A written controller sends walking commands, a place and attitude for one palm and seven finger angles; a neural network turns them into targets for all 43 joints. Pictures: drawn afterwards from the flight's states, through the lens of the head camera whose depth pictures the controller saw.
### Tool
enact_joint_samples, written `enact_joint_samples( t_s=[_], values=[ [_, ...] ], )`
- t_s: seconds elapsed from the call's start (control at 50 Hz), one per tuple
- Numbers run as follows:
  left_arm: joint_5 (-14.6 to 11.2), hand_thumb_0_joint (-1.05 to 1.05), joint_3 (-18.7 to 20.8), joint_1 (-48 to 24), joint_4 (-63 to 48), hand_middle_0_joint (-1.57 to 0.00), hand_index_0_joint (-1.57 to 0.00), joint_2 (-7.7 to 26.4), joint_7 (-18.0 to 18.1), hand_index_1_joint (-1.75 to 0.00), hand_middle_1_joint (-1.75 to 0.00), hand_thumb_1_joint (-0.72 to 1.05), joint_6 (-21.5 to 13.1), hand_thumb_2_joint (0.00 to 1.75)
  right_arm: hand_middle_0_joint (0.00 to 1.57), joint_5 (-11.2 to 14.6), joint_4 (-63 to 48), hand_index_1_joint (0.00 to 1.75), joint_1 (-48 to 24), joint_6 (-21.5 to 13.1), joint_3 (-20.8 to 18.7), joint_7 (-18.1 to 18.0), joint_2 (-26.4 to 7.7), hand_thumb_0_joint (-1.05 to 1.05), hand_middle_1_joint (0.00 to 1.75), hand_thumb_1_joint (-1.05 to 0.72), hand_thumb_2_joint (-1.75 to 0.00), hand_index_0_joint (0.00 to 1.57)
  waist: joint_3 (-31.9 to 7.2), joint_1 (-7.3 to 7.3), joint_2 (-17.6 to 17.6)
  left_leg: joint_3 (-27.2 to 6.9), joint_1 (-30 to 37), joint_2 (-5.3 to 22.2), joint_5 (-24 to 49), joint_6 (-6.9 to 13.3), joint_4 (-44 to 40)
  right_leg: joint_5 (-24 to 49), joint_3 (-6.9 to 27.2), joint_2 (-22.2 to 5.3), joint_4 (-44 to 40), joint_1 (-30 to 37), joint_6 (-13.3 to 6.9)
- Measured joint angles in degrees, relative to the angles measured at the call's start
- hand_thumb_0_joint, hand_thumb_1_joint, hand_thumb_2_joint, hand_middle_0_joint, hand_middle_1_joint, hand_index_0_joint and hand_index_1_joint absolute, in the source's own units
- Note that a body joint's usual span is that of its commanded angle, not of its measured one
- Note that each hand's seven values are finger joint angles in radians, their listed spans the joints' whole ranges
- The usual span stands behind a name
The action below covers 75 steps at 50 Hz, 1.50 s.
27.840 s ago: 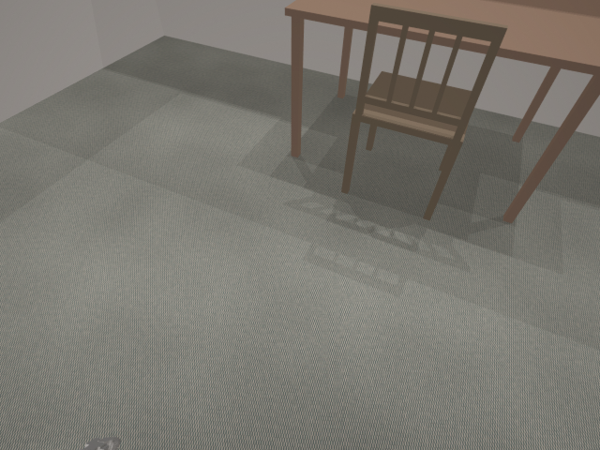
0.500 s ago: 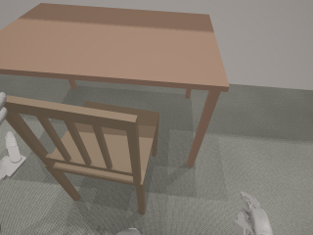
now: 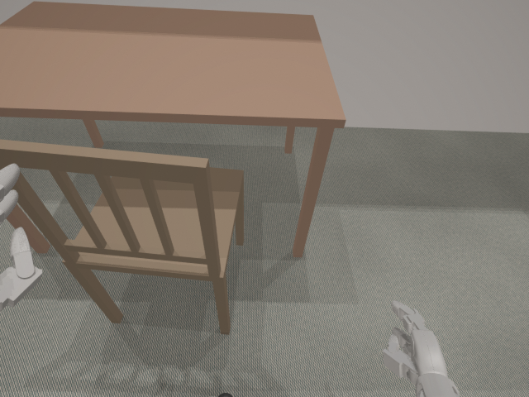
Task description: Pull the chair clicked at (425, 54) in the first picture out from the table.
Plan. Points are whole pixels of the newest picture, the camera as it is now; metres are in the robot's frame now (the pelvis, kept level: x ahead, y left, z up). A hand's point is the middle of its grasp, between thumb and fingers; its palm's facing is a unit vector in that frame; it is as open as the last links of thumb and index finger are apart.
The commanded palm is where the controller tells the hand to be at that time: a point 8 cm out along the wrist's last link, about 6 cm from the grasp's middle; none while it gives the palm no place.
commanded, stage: stop stepping back and stand still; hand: left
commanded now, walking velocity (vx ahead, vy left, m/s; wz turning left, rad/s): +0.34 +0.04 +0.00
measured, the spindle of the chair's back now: (120, 215) +0.49 +0.35 -0.10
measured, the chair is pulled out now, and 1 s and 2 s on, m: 0.17 0.17 0.17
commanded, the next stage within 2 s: let the arm hang, fingers relaxed in 1.68 s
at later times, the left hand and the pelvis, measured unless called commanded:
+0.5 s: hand out of the picture +0.09 +0.25 +0.18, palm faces +0.48 -0.77 -0.41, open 7.4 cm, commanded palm +0.03 +0.30 +0.19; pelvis -0.09 -0.01 +0.00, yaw +3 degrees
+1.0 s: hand out of the picture +0.06 +0.27 +0.18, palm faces +0.54 -0.74 -0.40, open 7.4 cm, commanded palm +0.00 +0.30 +0.19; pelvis -0.11 -0.01 +0.01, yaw +5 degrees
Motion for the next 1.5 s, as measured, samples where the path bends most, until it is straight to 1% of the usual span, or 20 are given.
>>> enact_joint_samples(
  t_s=[0.06,0.12,0.18,0.22,0.26,0.34,0.38,0.46,0.52,0.62,0.68,0.74,0.8,0.82,0.86,0.92,1.0,1.06,1.14,1.5],
  values=[
    [0.6,0.02,-1.1,1.3,-1.5,-0.21,-0.21,-1.3,0.2,-0.30,-0.31,0.89,0.4,0.90,0.20,0.2,-0.1,0.30,1.5,0.6,-0.5,-0.1,-0.5,0.01,0.30,-0.90,-0.90,0.20,-0.1,-0.26,0.2,-2.2,-4.5,-0.7,-12.4,-2.6,8.6,7.5,-1.4,-0.4,-4.0,0.0,-1.9],
    [1.4,0.02,-1.5,2.7,-2.3,-0.22,-0.21,-2.1,0.8,-0.30,-0.31,0.89,0.2,0.90,0.20,0.1,2.1,0.30,4.7,1.2,-0.2,-0.4,-0.9,0.01,0.30,-0.90,-0.90,0.20,-1.4,1.24,-2.3,-3.3,-6.0,-2.7,-18.7,-3.7,22.5,11.6,-0.7,-2.3,-5.8,-0.1,-2.6],
    [1.9,0.01,-1.2,1.5,0.1,-0.22,-0.21,-3.4,2.0,-0.30,-0.31,0.89,-0.6,0.90,0.20,0.1,3.7,0.30,8.5,1.3,0.1,-1.3,-1.8,0.01,0.30,-0.90,-0.90,0.20,-3.6,1.51,-2.4,-2.9,1.5,-1.8,-20.3,-2.8,16.4,11.3,-2.9,-4.1,-6.9,0.2,-1.4],
    [2.2,0.01,-1.3,-1.4,2.2,-0.22,-0.21,-4.4,2.6,-0.30,-0.31,0.89,-1.0,0.90,0.20,0.3,4.2,0.30,10.3,0.2,-0.2,-2.0,-3.1,0.01,0.30,-0.90,-0.90,0.20,-4.5,0.61,-0.2,-4.7,6.4,-0.4,-21.3,-1.6,8.7,11.8,-4.9,-3.6,-6.0,-0.7,-0.7],
    [2.4,0.01,-1.3,-4.7,4.6,-0.22,-0.21,-5.0,3.0,-0.30,-0.31,0.89,-1.2,0.90,0.20,0.5,5.6,0.30,10.1,-0.2,-0.4,-2.3,-3.0,0.01,0.30,-0.90,-0.90,0.20,-3.0,-0.27,-0.3,-5.3,6.4,-0.9,-15.0,-1.6,8.3,10.8,-5.1,-4.0,-4.0,-0.8,-0.1],
    [3.5,0.01,-0.7,-3.7,6.2,-0.21,-0.21,-5.4,2.6,-0.30,-0.31,0.89,-0.7,0.90,0.20,0.3,5.8,0.30,10.7,-0.7,0.4,-1.7,-0.7,0.02,0.30,-0.90,-0.90,0.20,-2.8,-2.30,-0.4,-5.4,7.2,-1.2,-14.9,-1.4,7.3,3.7,-3.9,-2.4,1.4,-0.6,0.2],
    [3.6,0.02,-0.7,-2.0,5.0,-0.21,-0.21,-4.7,2.2,-0.30,-0.31,0.89,-0.9,0.90,0.20,0.1,5.4,0.30,11.3,-1.5,1.0,-1.1,0.7,0.02,0.30,-0.90,-0.90,0.20,-3.0,-2.73,-0.6,-5.3,6.9,-1.3,-15.3,-1.6,6.9,2.0,-4.5,-1.8,-2.3,2.3,-0.4],
    [3.4,0.02,-1.1,-0.9,2.1,-0.21,-0.21,-4.0,1.3,-0.30,-0.31,0.89,-2.4,0.90,0.20,-0.7,6.0,0.30,10.1,-1.5,1.3,0.0,1.6,0.02,0.30,-0.90,-0.90,0.20,-1.6,-1.60,-0.3,-5.0,2.4,-1.3,-21.8,-2.1,16.8,9.6,-4.7,-1.3,-4.8,1.7,-4.1],
    [3.0,0.01,-1.3,-1.2,2.3,-0.21,-0.21,-4.2,1.2,-0.30,-0.31,0.89,-3.5,0.90,0.20,-0.5,7.1,0.30,9.7,-0.9,1.3,0.5,1.3,0.01,0.30,-0.90,-0.90,0.20,-1.6,-0.27,-1.4,-3.4,0.2,-1.8,-23.1,-2.4,25.6,13.1,-4.1,-2.6,-5.6,1.5,-4.3],
    [2.7,0.01,-1.4,-2.7,5.1,-0.22,-0.21,-5.8,1.8,-0.30,-0.31,0.89,-3.0,0.90,0.21,-0.3,6.3,0.30,10.0,-1.2,1.2,-0.7,-0.7,0.02,0.30,-0.90,-0.90,0.20,-2.6,0.12,-0.6,-2.1,8.1,-0.1,-25.7,-0.3,10.3,8.8,-5.0,-3.4,-3.9,0.2,-2.9],
    [2.7,0.01,-0.7,-4.0,4.7,-0.21,-0.21,-5.6,1.8,-0.30,-0.31,0.89,-2.2,0.90,0.20,-0.5,5.4,0.30,8.1,-1.8,0.5,-0.9,-1.2,0.01,0.30,-0.90,-0.90,0.20,-0.4,-0.03,-0.5,-2.1,8.2,0.0,-13.7,-0.6,8.4,1.2,-3.9,-2.7,7.1,-3.4,-0.8],
    [2.9,0.01,-0.2,-3.7,5.2,-0.21,-0.21,-4.6,1.3,-0.30,-0.31,0.89,-2.5,0.90,0.20,0.1,5.5,0.30,7.2,-2.8,0.1,-0.2,-0.1,0.01,0.30,-0.90,-0.90,0.20,-0.2,-0.41,-0.9,-2.2,8.4,-0.4,-11.2,-1.7,8.3,-0.3,-3.2,-2.5,16.0,-5.0,0.0],
    [3.0,0.02,-0.2,-2.7,5.4,-0.21,-0.21,-3.8,1.2,-0.30,-0.31,0.89,-2.3,0.90,0.20,0.5,5.1,0.30,7.5,-3.2,0.9,0.2,0.9,0.01,0.30,-0.90,-0.90,0.20,-0.8,-0.27,-0.6,-2.3,7.7,-0.1,-13.3,-2.6,8.7,-0.7,-4.1,-2.9,4.6,0.3,-0.2],
    [3.1,0.02,0.0,-2.6,5.0,-0.21,-0.21,-3.4,1.2,-0.30,-0.31,0.89,-2.4,0.90,0.20,0.4,4.6,0.30,7.4,-3.2,1.1,0.4,1.2,0.01,0.30,-0.90,-0.90,0.20,-0.9,0.04,-0.7,-2.2,6.3,0.0,-16.3,-2.6,10.6,1.1,-3.9,-2.9,0.7,1.2,-1.3],
    [2.9,0.02,-0.4,-3.3,4.1,-0.21,-0.21,-4.0,0.9,-0.30,-0.31,0.89,-2.3,0.90,0.20,0.2,5.0,0.30,6.6,-3.1,1.2,0.6,1.1,0.01,0.30,-0.90,-0.90,0.20,0.3,0.63,-0.1,-3.3,3.2,-0.2,-20.9,-2.6,18.3,8.2,-4.7,-2.5,-0.4,0.8,-3.4],
    [2.4,0.02,-1.4,-3.7,3.4,-0.21,-0.21,-5.8,0.7,-0.30,-0.31,0.89,-2.8,0.90,0.20,0.3,6.3,0.30,6.3,-2.7,1.2,1.2,0.6,0.01,0.30,-0.90,-0.90,0.20,1.0,1.43,-0.3,-3.5,1.0,-1.1,-21.6,-2.9,25.5,10.4,-5.0,-2.7,-3.8,2.3,-3.9],
    [2.2,0.01,-1.2,-1.6,3.3,-0.21,-0.21,-6.2,1.1,-0.30,-0.31,0.89,-3.7,0.90,0.20,0.5,5.5,0.30,7.0,-2.8,1.2,0.6,0.0,0.01,0.30,-0.90,-0.90,0.20,0.6,0.95,-0.9,-1.8,6.0,-1.4,-18.1,-2.3,13.0,11.8,-4.9,-3.3,-7.6,4.0,-3.1],
    [2.1,0.01,-1.4,-1.2,3.1,-0.21,-0.21,-6.1,1.3,-0.30,-0.31,0.89,-3.7,0.90,0.20,0.8,4.5,0.30,7.0,-3.3,0.2,0.0,-1.8,0.01,0.30,-0.90,-0.90,0.20,0.8,0.60,1.9,-3.5,9.9,0.4,-11.7,-1.4,3.9,11.3,-6.2,-1.6,-7.0,3.8,-2.6],
    [2.1,0.01,-1.3,-1.5,4.2,-0.21,-0.21,-5.6,1.2,-0.30,-0.31,0.89,-3.3,0.90,0.20,1.3,5.0,0.30,5.7,-2.7,-0.2,-0.5,-1.6,0.01,0.30,-0.90,-0.90,0.20,1.5,1.11,1.3,-2.7,10.6,0.3,-10.7,-2.5,4.1,11.7,-5.3,-1.7,-8.2,4.9,-2.1],
    [1.6,0.02,-1.3,-0.5,3.1,-0.21,-0.21,-5.0,0.9,-0.30,-0.31,0.89,-2.6,0.90,0.20,0.6,3.0,0.30,4.3,-2.6,1.5,-0.3,0.5,0.01,0.30,-0.90,-0.90,0.20,0.4,0.45,0.9,-1.5,11.0,-0.6,-11.4,-0.9,1.7,12.9,-4.1,-2.4,-12.7,6.0,-0.2]
  ],
)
